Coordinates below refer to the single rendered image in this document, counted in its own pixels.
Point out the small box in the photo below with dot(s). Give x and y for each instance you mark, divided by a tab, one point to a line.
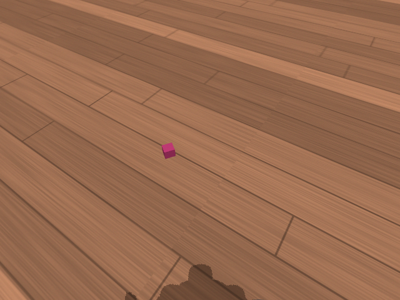
168	150

